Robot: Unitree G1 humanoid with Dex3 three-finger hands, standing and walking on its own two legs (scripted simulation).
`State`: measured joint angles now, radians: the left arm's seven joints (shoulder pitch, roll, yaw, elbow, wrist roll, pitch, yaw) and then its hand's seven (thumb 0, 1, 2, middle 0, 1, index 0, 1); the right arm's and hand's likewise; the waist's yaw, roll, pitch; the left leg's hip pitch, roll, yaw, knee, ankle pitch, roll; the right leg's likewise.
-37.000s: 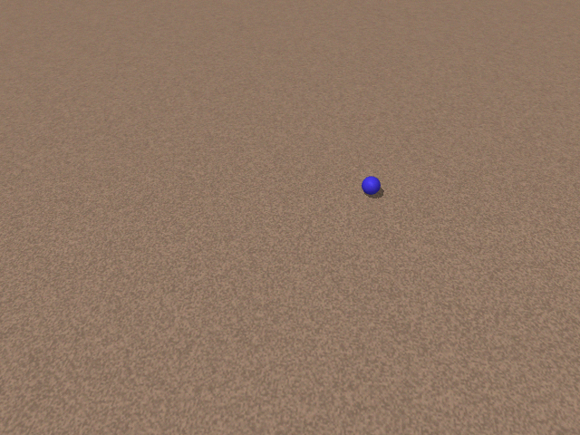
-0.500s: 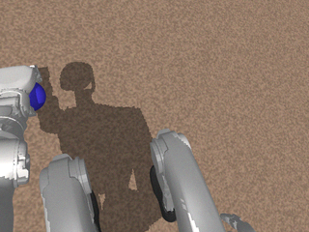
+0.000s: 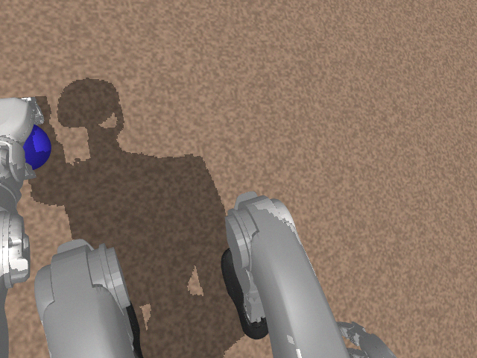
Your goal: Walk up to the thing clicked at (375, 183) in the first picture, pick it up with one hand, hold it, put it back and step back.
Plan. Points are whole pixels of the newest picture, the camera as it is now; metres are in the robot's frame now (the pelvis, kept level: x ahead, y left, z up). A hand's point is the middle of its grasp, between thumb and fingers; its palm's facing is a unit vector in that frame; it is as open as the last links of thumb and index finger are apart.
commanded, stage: rest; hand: left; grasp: from above
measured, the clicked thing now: (21, 146) +0.50 +0.25 -0.22
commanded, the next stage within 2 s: open in 1.42 s
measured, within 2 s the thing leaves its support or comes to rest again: rests again in 1.00 s
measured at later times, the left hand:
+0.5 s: hand (28, 147) +0.50 +0.24 -0.23, palm faces -0.45 -0.07 -0.89, open 10.7 cm
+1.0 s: hand (32, 148) +0.50 +0.24 -0.24, palm faces -0.45 -0.09 -0.89, open 10.7 cm
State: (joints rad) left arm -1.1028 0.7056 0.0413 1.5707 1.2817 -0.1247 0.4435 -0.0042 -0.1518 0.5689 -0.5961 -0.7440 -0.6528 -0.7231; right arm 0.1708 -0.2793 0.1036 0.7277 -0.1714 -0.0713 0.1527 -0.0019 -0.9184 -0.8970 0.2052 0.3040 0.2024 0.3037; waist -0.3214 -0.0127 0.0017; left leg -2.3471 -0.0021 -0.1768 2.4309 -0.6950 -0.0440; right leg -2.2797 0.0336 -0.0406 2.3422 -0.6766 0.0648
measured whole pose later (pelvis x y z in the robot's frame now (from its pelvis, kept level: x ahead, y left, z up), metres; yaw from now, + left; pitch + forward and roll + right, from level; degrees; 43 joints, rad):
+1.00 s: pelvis +0.00 +0.01 -0.02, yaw -4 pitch +31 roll -12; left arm -1.14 0.87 0.11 1.72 1.29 -0.14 0.57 -0.01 -0.13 0.56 -0.58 -0.74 -0.63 -0.73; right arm 0.17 -0.32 0.21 0.70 -0.23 -0.18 0.24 0.00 -0.91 -0.90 0.21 0.30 0.20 0.30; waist -0.41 -0.07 0.12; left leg -2.36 0.00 -0.25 2.52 -0.72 -0.04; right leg -2.28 0.06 -0.09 2.37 -0.67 0.07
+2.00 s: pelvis -0.01 +0.01 -0.01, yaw -6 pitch +29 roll -14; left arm -1.17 0.96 0.07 1.77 1.28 -0.14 0.61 0.00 -0.33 0.85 -0.26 -0.89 -0.27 -0.89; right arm 0.16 -0.34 0.30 0.65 -0.25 -0.22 0.25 0.00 -0.91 -0.90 0.21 0.31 0.20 0.30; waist -0.45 -0.11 0.18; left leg -2.34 0.01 -0.28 2.52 -0.71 -0.03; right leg -2.24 0.07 -0.13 2.34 -0.65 0.08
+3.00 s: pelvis +0.00 +0.01 +0.01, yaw -3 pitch +35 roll -11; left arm -1.02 0.75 0.01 1.36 1.16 0.04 0.41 0.00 -0.54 1.01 -0.10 -0.99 -0.09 -1.00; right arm 0.18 -0.31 0.15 0.69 -0.14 -0.10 0.28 0.00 -0.92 -0.90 0.21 0.30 0.20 0.30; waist -0.31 0.04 -0.07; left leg -2.31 0.02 -0.21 2.42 -0.72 -0.03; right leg -2.23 0.04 -0.08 2.28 -0.68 0.07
